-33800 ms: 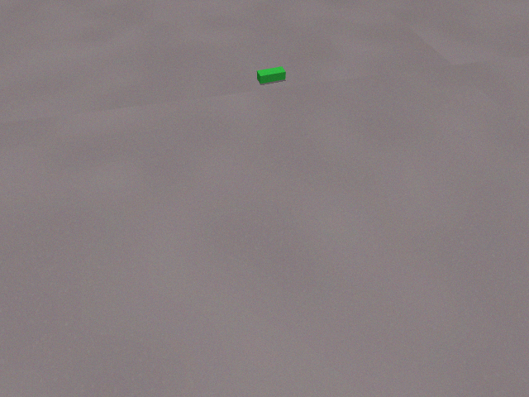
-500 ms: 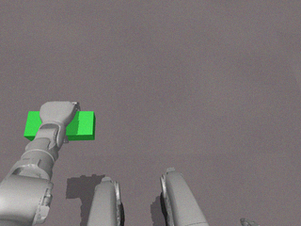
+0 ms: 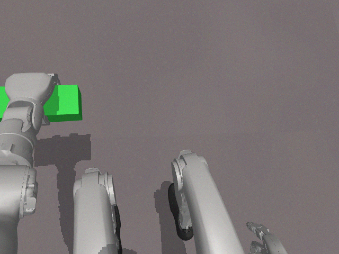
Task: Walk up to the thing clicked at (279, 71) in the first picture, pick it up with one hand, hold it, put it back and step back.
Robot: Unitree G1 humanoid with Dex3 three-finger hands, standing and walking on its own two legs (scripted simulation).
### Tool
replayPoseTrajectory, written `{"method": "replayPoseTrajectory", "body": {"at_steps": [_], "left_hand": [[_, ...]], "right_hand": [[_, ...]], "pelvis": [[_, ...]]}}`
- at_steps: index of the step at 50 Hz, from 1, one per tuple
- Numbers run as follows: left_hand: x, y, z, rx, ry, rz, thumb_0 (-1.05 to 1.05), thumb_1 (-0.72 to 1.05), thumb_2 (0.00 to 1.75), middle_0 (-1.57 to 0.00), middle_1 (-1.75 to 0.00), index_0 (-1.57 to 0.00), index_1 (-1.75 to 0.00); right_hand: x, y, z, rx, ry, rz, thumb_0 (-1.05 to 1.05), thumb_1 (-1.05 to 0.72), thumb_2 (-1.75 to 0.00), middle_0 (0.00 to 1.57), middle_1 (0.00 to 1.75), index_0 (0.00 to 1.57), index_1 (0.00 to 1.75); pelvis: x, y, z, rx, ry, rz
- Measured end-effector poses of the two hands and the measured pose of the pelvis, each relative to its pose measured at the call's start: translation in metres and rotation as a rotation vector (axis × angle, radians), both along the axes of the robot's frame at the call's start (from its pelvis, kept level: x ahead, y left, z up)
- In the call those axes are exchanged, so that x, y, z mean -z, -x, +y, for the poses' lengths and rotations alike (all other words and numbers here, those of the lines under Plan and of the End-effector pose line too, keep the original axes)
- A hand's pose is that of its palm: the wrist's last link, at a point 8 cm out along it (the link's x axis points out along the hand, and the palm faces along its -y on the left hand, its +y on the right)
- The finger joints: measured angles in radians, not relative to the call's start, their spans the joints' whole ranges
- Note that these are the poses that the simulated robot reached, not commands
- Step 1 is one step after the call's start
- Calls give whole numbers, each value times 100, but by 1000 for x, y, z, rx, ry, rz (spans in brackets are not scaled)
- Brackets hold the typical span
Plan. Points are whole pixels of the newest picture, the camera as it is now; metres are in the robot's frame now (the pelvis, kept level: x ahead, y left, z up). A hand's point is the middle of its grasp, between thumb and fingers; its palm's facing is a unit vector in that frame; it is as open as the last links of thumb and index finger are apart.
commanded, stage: crouch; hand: left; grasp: from above
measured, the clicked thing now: (40, 104) +0.49 +0.24 -0.18
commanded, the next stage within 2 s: lower in 0.88 s
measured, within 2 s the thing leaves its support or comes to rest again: neither
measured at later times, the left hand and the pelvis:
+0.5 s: hand (52, 104) +0.51 +0.23 -0.23, palm faces -0.47 +0.01 -0.88, open 10.4 cm; pelvis -0.01 +0.00 -0.06, yaw -2 degrees
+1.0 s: hand (54, 104) +0.52 +0.23 -0.26, palm faces -0.46 +0.01 -0.89, open 10.4 cm; pelvis -0.01 +0.00 -0.10, yaw -5 degrees
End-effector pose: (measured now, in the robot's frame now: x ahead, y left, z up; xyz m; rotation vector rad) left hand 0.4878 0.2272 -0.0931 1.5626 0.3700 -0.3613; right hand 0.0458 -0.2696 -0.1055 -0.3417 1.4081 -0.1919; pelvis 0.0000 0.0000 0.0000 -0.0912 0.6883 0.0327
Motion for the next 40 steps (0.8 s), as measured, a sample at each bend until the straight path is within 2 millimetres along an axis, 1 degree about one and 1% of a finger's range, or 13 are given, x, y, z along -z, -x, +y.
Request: {"method": "replayPoseTrajectory", "body": {"at_steps": [8, 16, 30, 35, 40], "left_hand": [[33, -11, 1, -9, 11, 15, 0, -1, 46, -64, -56, -67, -53], [56, -20, -1, 3, 17, 21, 0, -1, 46, -64, -57, -67, -53], [88, -29, -3, 6, 15, 19, 0, -2, 47, -63, -59, -66, -55], [95, -33, -3, 5, 15, 14, 0, -3, 48, -63, -59, -66, -56], [103, -36, -2, 5, 11, 15, 0, -3, 48, -63, -60, -66, -57]], "right_hand": [[20, 1, -7, -19, -3, 36, 0, -91, -90, 20, 30, 21, 30], [34, 17, -8, -11, -2, 80, 0, -91, -90, 20, 30, 21, 30], [55, 54, 1, 2, -18, 145, 0, -91, -90, 20, 30, 21, 30], [62, 60, 3, 3, -17, 155, 0, -91, -90, 20, 30, 21, 30], [68, 61, 5, -4, -17, 156, 0, -91, -90, 20, 30, 21, 30]], "pelvis": [[24, -2, -3, 9, 5, 0], [44, 0, -3, 19, 15, -14], [75, 8, -3, 29, 31, -44], [85, 9, -3, 33, 37, -52], [91, 9, -2, 37, 43, -59]]}}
